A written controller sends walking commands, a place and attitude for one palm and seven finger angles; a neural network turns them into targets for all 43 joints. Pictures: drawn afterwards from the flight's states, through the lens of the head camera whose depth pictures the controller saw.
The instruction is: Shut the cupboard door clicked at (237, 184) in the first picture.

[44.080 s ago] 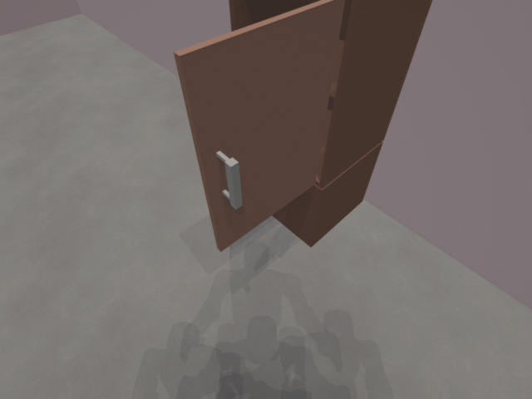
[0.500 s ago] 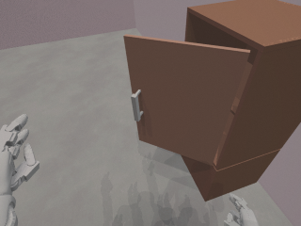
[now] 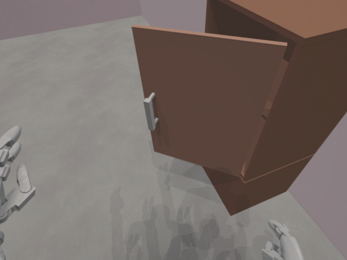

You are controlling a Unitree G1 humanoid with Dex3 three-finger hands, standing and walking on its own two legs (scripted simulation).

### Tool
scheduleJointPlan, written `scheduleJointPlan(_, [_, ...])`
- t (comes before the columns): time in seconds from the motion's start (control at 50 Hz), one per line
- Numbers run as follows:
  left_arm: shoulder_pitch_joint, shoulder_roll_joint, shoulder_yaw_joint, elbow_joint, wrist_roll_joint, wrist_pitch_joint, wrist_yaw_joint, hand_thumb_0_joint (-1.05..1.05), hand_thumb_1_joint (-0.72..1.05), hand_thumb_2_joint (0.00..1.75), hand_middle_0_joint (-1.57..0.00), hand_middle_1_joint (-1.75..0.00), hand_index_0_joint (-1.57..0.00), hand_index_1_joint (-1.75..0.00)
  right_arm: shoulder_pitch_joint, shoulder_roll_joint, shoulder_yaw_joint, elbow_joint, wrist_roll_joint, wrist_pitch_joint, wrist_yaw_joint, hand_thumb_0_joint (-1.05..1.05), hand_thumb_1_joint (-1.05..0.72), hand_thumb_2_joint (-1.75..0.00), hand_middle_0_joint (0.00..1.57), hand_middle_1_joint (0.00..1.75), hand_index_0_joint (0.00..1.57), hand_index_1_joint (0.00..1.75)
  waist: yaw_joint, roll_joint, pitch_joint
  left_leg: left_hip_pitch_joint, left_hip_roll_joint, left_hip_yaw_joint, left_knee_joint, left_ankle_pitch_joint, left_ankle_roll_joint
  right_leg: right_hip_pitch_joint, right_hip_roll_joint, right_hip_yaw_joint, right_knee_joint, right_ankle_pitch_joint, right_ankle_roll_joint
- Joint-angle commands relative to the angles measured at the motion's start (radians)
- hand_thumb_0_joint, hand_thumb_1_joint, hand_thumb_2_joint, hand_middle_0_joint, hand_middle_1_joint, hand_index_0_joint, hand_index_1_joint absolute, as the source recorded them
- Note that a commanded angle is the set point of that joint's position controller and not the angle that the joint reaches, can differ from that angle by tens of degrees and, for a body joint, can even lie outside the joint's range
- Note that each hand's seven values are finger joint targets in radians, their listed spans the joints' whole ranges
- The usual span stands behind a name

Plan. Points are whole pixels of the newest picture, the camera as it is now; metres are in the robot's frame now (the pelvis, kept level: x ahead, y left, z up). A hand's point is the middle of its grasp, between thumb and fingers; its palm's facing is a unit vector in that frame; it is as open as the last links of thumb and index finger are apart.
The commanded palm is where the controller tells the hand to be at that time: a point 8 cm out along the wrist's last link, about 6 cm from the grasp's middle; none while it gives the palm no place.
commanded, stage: step back with the hand held close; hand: left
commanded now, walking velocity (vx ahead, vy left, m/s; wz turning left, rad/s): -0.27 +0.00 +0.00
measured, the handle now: (152, 111) +0.62 +0.14 -0.05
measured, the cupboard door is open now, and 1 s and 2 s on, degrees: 47 47 47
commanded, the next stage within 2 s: stop stepping back and stand still in 1.38 s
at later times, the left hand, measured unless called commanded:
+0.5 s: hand out of the picture +0.12 +0.29 +0.16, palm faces +0.45 -0.76 -0.47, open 7.4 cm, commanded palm +0.07 +0.32 +0.18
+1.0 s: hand out of the picture +0.04 +0.28 +0.17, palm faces +0.48 -0.74 -0.47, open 7.4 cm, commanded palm -0.02 +0.31 +0.18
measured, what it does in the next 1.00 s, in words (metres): walks backwards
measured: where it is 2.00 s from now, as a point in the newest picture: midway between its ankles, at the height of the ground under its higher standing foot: outside the picture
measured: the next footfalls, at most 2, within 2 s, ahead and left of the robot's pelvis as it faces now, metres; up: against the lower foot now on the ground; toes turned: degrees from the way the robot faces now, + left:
left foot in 1.12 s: -0.07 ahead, +0.13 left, +0.00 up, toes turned +4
right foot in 1.40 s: -0.30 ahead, -0.05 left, +0.00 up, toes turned -2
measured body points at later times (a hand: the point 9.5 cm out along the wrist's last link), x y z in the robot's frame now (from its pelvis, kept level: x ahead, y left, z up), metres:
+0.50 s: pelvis -0.07 +0.02 -0.01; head -0.06 +0.02 +0.44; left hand +0.09 +0.33 +0.18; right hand +0.11 -0.22 -0.09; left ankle +0.02 +0.10 -0.74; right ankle -0.03 -0.12 -0.74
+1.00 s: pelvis -0.14 +0.01 -0.02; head -0.13 +0.02 +0.43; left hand +0.01 +0.32 +0.19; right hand +0.03 -0.23 -0.10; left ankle +0.01 +0.10 -0.73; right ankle -0.10 -0.12 -0.74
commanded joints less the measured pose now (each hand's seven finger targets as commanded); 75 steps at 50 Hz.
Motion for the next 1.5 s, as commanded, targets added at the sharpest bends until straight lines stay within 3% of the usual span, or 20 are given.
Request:
scheduleJointPlan(0.0, [-0.023,0.251,0.194,-0.223,-0.006,-0.058,0.032,0.00,0.90,0.90,-0.20,-0.30,-0.20,-0.30,-0.106,-0.109,-0.037,-0.189,-0.001,-0.028,-0.012,0.00,-0.90,-0.90,0.20,0.30,0.20,0.30,0.000,-0.027,-0.172,0.138,0.076,-0.055,-0.034,0.439,0.010,-0.021,-0.048,0.018,-0.002,0.427,0.003])
scheduleJointPlan(0.16, [0.025,0.232,0.181,-0.246,-0.008,-0.062,0.044,0.00,0.90,0.90,-0.20,-0.30,-0.20,-0.30,-0.099,-0.112,-0.039,-0.211,0.006,-0.016,-0.011,0.00,-0.90,-0.90,0.20,0.30,0.20,0.30,-0.006,-0.009,-0.149,-0.010,0.102,-0.080,-0.094,0.210,0.020,-0.004,-0.030,0.033,0.029,0.281,0.008])
scheduleJointPlan(0.34, [-0.025,0.225,0.207,-0.279,0.026,-0.118,0.057,0.00,0.90,0.90,-0.20,-0.30,-0.20,-0.30,-0.089,-0.125,-0.036,-0.210,0.000,-0.069,-0.016,0.00,-0.90,-0.90,0.20,0.30,0.20,0.30,-0.009,0.077,-0.066,-0.406,0.151,-0.187,-0.236,-0.402,0.068,0.152,0.019,0.038,0.155,0.094,0.013])
scheduleJointPlan(0.46, [-0.057,0.209,0.200,-0.297,0.037,-0.141,0.061,0.00,0.90,0.90,-0.20,-0.30,-0.20,-0.30,-0.059,-0.127,-0.041,-0.188,-0.009,-0.109,-0.010,0.00,-0.90,-0.90,0.20,0.30,0.20,0.30,-0.012,0.060,-0.074,-0.450,0.148,-0.176,-0.185,-0.468,0.064,0.131,0.012,0.062,0.174,0.017,0.001])
scheduleJointPlan(0.58, [-0.093,0.213,0.169,-0.311,0.032,-0.151,0.078,0.00,0.90,0.90,-0.20,-0.30,-0.20,-0.30,-0.041,-0.102,-0.033,-0.151,-0.021,-0.123,0.001,0.00,-0.90,-0.90,0.20,0.30,0.20,0.30,-0.029,-0.074,-0.030,-0.204,0.052,-0.093,0.034,-0.285,0.003,-0.222,-0.101,0.186,-0.065,-0.181,-0.055])
scheduleJointPlan(0.64, [-0.101,0.225,0.169,-0.312,0.031,-0.162,0.087,0.00,0.90,0.90,-0.20,-0.30,-0.20,-0.30,-0.042,-0.098,-0.029,-0.139,-0.023,-0.123,-0.001,0.00,-0.90,-0.90,0.20,0.30,0.20,0.30,-0.035,-0.060,-0.031,-0.156,0.054,-0.106,0.017,-0.257,-0.001,-0.272,-0.092,0.148,-0.075,-0.197,-0.048])
scheduleJointPlan(0.76, [-0.029,0.247,0.247,-0.322,0.034,-0.191,0.080,0.00,0.90,0.90,-0.20,-0.30,-0.20,-0.30,-0.076,-0.119,-0.039,-0.162,-0.017,-0.139,-0.006,0.00,-0.90,-0.90,0.20,0.30,0.20,0.30,-0.008,0.137,-0.111,-0.467,0.205,-0.275,-0.260,-0.443,0.075,0.123,0.068,0.029,0.262,0.033,0.002])
scheduleJointPlan(0.84, [0.035,0.251,0.280,-0.302,0.032,-0.194,0.058,0.00,0.90,0.90,-0.20,-0.30,-0.20,-0.30,-0.087,-0.130,-0.052,-0.166,-0.023,-0.152,0.005,0.00,-0.90,-0.90,0.20,0.30,0.20,0.30,-0.004,0.154,-0.098,-0.590,0.242,-0.261,-0.258,-0.551,0.089,0.204,0.086,0.059,0.307,-0.039,-0.009])
scheduleJointPlan(0.92, [0.013,0.233,0.210,-0.321,0.009,-0.178,0.063,0.00,0.90,0.90,-0.20,-0.30,-0.20,-0.30,-0.045,-0.079,-0.048,-0.133,-0.015,-0.144,0.021,0.00,-0.90,-0.90,0.20,0.30,0.20,0.30,-0.026,-0.128,-0.105,-0.168,0.058,-0.054,0.114,-0.250,-0.036,-0.258,-0.133,0.319,-0.076,-0.187,-0.109])
scheduleJointPlan(0.96, [-0.043,0.258,0.187,-0.325,0.025,-0.157,0.088,0.00,0.90,0.90,-0.20,-0.30,-0.20,-0.30,-0.046,-0.062,-0.045,-0.105,-0.023,-0.125,0.024,0.00,-0.90,-0.90,0.20,0.30,0.20,0.30,-0.029,-0.245,-0.099,-0.042,0.002,-0.009,0.391,-0.162,-0.065,-0.410,-0.295,0.426,-0.183,-0.059,-0.164])
scheduleJointPlan(0.98, [-0.065,0.260,0.181,-0.325,0.034,-0.146,0.094,0.00,0.90,0.90,-0.20,-0.30,-0.20,-0.30,-0.056,-0.054,-0.040,-0.104,-0.029,-0.113,0.020,0.00,-0.90,-0.90,0.20,0.30,0.20,0.30,-0.027,-0.257,-0.087,-0.087,-0.004,-0.019,0.451,-0.177,-0.062,-0.383,-0.303,0.398,-0.167,0.067,-0.171])
scheduleJointPlan(1.06, [-0.141,0.254,0.166,-0.337,0.045,-0.139,0.094,0.00,0.90,0.90,-0.20,-0.30,-0.20,-0.30,-0.051,-0.058,-0.022,-0.087,-0.026,-0.104,-0.006,0.00,-0.90,-0.90,0.20,0.30,0.20,0.30,-0.048,-0.109,-0.035,-0.039,0.018,-0.034,0.025,-0.011,-0.040,-0.285,-0.151,0.194,0.033,0.372,-0.069])
scheduleJointPlan(1.1, [-0.144,0.278,0.205,-0.385,0.053,-0.162,0.088,0.00,0.90,0.90,-0.20,-0.30,-0.20,-0.30,-0.092,-0.108,-0.050,-0.120,-0.019,-0.124,-0.021,0.00,-0.90,-0.90,0.20,0.30,0.20,0.30,-0.014,0.178,-0.107,-0.148,0.248,-0.224,-0.147,0.256,0.045,-0.110,0.040,0.060,0.263,0.173,0.022])
scheduleJointPlan(1.12, [-0.097,0.255,0.212,-0.340,0.036,-0.177,0.076,0.00,0.90,0.90,-0.20,-0.30,-0.20,-0.30,-0.044,-0.090,-0.060,-0.110,-0.012,-0.141,-0.010,0.00,-0.90,-0.90,0.20,0.30,0.20,0.30,-0.013,0.128,-0.178,-0.122,0.275,-0.195,-0.154,0.254,0.060,-0.079,0.066,0.066,0.330,-0.014,0.015])
scheduleJointPlan(1.16, [-0.073,0.238,0.234,-0.382,0.023,-0.169,0.059,0.00,0.90,0.90,-0.20,-0.30,-0.20,-0.30,-0.059,-0.095,-0.065,-0.124,-0.044,-0.161,0.007,0.00,-0.90,-0.90,0.20,0.30,0.20,0.30,-0.013,0.267,-0.172,-0.287,0.365,-0.320,-0.272,-0.072,0.123,-0.041,0.083,0.072,0.582,-0.171,0.015])
scheduleJointPlan(1.2, [-0.067,0.218,0.214,-0.408,0.016,-0.166,0.055,0.00,0.90,0.90,-0.20,-0.30,-0.20,-0.30,-0.055,-0.088,-0.067,-0.115,-0.038,-0.168,0.020,0.00,-0.90,-0.90,0.20,0.30,0.20,0.30,-0.011,0.127,-0.160,-0.198,0.339,-0.248,-0.191,0.019,0.118,-0.109,0.062,0.069,0.501,-0.177,0.007])
scheduleJointPlan(1.34, [-0.045,0.209,0.170,-0.362,-0.001,-0.138,0.044,0.00,0.90,0.90,-0.20,-0.30,-0.20,-0.30,-0.057,-0.085,-0.041,-0.084,-0.039,-0.162,0.031,0.00,-0.90,-0.90,0.20,0.30,0.20,0.30,-0.019,0.118,-0.173,-0.010,0.259,-0.159,-0.169,0.066,0.018,-0.060,0.038,0.012,-0.048,-0.029,-0.015])
scheduleJointPlan(1.4, [-0.052,0.292,0.230,-0.361,-0.001,-0.147,0.054,0.00,0.90,0.90,-0.20,-0.30,-0.20,-0.30,-0.053,-0.066,-0.034,-0.083,-0.045,-0.140,0.020,0.00,-0.90,-0.90,0.20,0.30,0.20,0.30,-0.031,-0.024,-0.241,0.072,0.150,-0.022,-0.009,0.168,-0.050,-0.119,-0.108,0.121,-0.059,0.292,-0.061])
scheduleJointPlan(1.44, [-0.057,0.279,0.193,-0.382,-0.012,-0.139,0.057,0.00,0.90,0.90,-0.20,-0.30,-0.20,-0.30,-0.062,-0.053,-0.039,-0.110,-0.007,-0.137,0.010,0.00,-0.90,-0.90,0.20,0.30,0.20,0.30,-0.042,-0.188,-0.289,0.162,0.076,0.047,0.079,0.234,-0.049,-0.143,-0.137,0.103,-0.041,0.575,0.018])
scheduleJointPlan(1.48, [0.056,0.304,0.230,-0.331,-0.018,-0.124,0.061,0.00,0.90,0.90,-0.20,-0.30,-0.20,-0.30,-0.072,-0.056,-0.028,-0.136,-0.005,-0.117,0.002,0.00,-0.90,-0.90,0.20,0.30,0.20,0.30,-0.041,-0.154,-0.197,0.121,0.058,0.019,0.103,0.060,-0.046,-0.235,-0.160,0.115,-0.070,0.307,-0.005])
